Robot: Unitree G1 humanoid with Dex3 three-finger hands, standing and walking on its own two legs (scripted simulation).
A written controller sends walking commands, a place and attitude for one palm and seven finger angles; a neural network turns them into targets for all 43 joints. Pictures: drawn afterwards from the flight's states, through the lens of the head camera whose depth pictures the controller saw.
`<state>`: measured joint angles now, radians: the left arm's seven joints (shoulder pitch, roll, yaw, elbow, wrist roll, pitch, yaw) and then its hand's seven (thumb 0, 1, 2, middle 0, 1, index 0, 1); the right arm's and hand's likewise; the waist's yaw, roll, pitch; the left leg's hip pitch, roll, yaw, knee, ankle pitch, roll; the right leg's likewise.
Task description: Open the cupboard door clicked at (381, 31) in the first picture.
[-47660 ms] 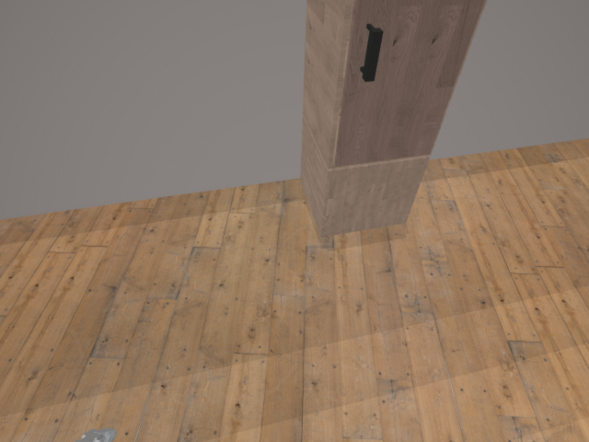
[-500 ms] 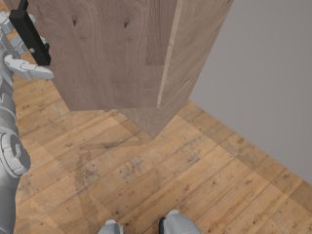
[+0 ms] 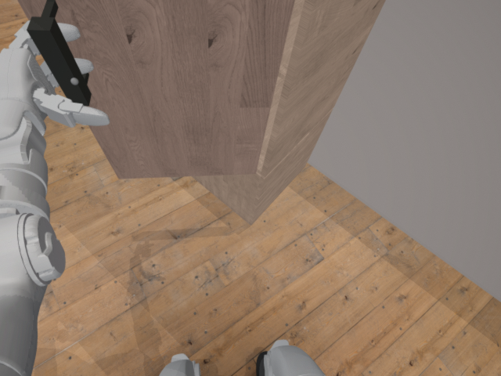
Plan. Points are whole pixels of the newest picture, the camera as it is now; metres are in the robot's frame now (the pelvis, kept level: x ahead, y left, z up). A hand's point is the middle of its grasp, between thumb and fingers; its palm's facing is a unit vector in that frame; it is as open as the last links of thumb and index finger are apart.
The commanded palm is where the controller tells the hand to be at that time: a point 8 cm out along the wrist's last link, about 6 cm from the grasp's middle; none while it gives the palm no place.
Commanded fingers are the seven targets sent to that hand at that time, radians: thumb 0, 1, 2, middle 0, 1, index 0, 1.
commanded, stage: slide the fingers in behind the handle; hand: left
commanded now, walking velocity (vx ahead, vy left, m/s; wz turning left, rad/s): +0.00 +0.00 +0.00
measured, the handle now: (66, 56) +0.59 +0.22 +0.12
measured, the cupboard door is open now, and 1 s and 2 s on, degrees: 46 46 73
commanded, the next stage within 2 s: close the thumb around the handle in 0.34 s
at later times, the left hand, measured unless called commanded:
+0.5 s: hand (77, 81) +0.54 +0.20 +0.12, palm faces -0.01 -1.00 +0.01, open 14.0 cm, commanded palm +0.51 +0.24 +0.11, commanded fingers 0.00 -0.28 0.40 -0.32 -1.22 -0.32 -1.22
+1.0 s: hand (76, 81) +0.53 +0.20 +0.12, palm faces +0.00 -1.00 +0.00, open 6.5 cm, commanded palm +0.51 +0.24 +0.11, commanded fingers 0.00 0.90 0.90 -0.40 -1.35 -0.40 -1.35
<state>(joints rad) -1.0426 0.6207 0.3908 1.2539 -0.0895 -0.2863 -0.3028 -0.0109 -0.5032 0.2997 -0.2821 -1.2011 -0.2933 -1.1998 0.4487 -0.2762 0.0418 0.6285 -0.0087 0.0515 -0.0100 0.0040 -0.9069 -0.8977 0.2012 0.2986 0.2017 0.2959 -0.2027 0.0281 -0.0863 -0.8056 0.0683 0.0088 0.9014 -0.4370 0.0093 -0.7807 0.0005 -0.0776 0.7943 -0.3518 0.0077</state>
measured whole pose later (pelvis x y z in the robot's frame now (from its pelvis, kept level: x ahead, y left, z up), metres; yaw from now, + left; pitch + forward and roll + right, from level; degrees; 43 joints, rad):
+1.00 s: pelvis +0.01 +0.00 +0.00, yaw +0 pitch +20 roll -3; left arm -1.02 0.60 0.39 1.24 -0.09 -0.30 -0.29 0.00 0.58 0.76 -0.36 -1.32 -0.37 -1.32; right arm 0.44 -0.28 0.03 0.64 -0.01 0.06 0.00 0.00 -0.91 -0.90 0.20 0.30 0.20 0.30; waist -0.20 0.03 -0.09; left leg -0.80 0.07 0.01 0.91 -0.45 0.01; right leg -0.78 0.00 -0.07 0.80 -0.36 0.01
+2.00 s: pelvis +0.02 -0.01 +0.02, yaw +0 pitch +8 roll -1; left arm -0.24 0.04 0.14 0.30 -0.07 -0.11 0.28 0.01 0.62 0.73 -0.32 -1.30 -0.32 -1.29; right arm 0.21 -0.21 0.01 0.54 -0.01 0.06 0.02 0.01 -0.91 -0.90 0.20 0.30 0.20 0.30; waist -0.03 0.04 -0.12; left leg -0.46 0.04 0.04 0.73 -0.41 0.00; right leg -0.48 -0.01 -0.04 0.70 -0.36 0.00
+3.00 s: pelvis -0.01 -0.02 +0.02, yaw +3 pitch +2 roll +0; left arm -0.14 -0.11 -0.16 0.22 0.04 -0.06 0.54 0.00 -0.31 0.38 -0.31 -1.19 -0.32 -1.19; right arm 0.17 -0.18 0.02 0.62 -0.05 0.07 -0.03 0.01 -0.91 -0.90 0.20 0.30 0.20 0.30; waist 0.00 0.04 -0.06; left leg -0.39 0.03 -0.01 0.72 -0.36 -0.02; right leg -0.40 -0.03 -0.09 0.71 -0.35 -0.02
